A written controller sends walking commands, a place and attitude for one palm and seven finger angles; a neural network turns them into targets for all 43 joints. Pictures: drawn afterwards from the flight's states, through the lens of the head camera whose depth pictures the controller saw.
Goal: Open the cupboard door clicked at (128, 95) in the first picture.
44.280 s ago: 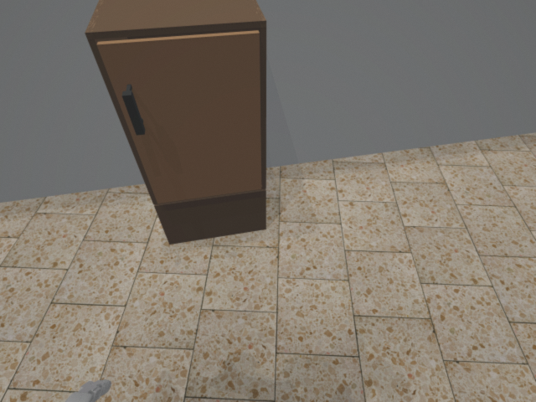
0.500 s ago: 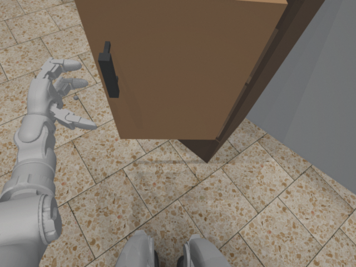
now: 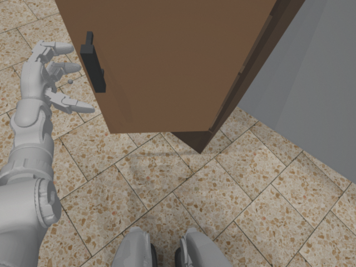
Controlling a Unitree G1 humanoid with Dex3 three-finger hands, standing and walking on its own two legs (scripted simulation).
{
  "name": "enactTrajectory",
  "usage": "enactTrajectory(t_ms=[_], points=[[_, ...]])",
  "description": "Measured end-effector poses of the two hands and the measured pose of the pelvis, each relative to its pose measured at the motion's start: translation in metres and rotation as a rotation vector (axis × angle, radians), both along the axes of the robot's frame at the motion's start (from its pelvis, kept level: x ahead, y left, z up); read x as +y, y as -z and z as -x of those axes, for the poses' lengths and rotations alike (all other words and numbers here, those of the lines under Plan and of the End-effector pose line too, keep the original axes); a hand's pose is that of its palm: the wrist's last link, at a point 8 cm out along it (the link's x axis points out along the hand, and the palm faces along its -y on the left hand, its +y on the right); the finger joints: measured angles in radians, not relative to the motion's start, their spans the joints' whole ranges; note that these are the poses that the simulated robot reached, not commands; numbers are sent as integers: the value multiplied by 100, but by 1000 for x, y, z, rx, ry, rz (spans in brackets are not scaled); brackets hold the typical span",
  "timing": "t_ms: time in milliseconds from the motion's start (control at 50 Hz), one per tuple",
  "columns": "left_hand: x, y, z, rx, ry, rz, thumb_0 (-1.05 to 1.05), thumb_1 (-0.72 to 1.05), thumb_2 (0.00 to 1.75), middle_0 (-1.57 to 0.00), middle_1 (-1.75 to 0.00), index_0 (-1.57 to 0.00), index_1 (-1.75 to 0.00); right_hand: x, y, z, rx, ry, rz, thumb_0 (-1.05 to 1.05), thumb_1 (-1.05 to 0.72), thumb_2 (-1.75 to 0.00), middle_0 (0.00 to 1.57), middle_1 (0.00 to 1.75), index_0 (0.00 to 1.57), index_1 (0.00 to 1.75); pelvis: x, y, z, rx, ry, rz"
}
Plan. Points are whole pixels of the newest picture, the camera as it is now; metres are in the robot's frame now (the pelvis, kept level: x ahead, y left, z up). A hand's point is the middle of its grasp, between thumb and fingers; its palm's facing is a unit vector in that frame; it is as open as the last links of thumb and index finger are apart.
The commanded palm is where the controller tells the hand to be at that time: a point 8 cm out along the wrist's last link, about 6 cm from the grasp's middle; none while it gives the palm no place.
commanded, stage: move the hooked fingers beside the handle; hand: left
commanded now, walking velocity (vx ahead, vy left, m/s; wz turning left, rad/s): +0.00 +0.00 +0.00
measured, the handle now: (95, 63) +0.55 +0.15 +0.05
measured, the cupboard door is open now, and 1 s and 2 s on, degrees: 42 41 42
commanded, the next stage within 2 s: slide the fingers in behind the handle in 0.56 s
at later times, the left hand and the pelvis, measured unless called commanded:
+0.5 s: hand (69, 83) +0.50 +0.19 +0.06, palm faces +0.02 -1.00 -0.02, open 14.0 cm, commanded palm +0.47 +0.23 +0.06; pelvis +0.00 +0.00 +0.00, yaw +1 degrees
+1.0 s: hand (87, 82) +0.51 +0.16 +0.05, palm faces +0.01 -1.00 -0.02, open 13.9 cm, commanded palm +0.48 +0.20 +0.05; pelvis +0.00 +0.00 +0.00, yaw +1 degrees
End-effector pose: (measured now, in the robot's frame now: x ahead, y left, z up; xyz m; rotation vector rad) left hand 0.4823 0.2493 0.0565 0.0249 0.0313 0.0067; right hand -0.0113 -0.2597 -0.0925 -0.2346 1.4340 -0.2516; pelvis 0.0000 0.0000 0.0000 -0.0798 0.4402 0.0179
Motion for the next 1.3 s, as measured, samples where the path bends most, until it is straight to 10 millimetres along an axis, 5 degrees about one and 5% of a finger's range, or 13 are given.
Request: enactTrajectory(t_ms=[380,580,700,980,1300], points=[[-3,4,14,5,-2,11,-1,-50,30,-30,-120,-30,-120,-4,-3,-31,-81,-54,18,0,-91,-90,20,30,20,30,2,-1,3,-22,-17,3],[-2,-7,8,-40,4,-8,-1,-50,30,-30,-120,-30,-120,-4,1,-25,-60,-44,14,0,-91,-90,20,30,20,30,0,1,4,-17,-19,6],[-6,2,7,26,5,14,-1,-50,30,-30,-120,-30,-120,-2,0,-18,-47,-35,5,0,-91,-90,20,30,20,30,-1,0,3,-16,-16,2],[-32,8,-4,-3,4,8,-1,-50,30,-30,-120,-31,-120,-6,5,-12,-22,-21,0,0,-91,-90,20,30,20,30,-4,4,1,3,-14,0],[-55,5,4,19,0,8,-1,-50,30,-30,-120,-30,-120,-8,6,-26,-68,-28,-40,0,-91,-90,20,30,20,30,-12,-1,-3,-19,-12,-18]])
